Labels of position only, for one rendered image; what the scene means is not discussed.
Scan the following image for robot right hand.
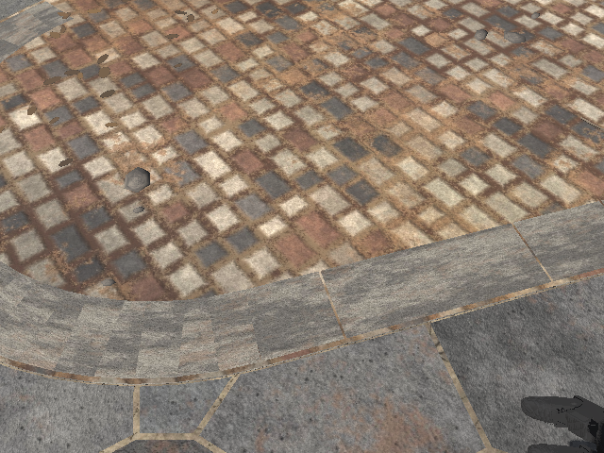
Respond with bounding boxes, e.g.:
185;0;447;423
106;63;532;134
521;395;604;453

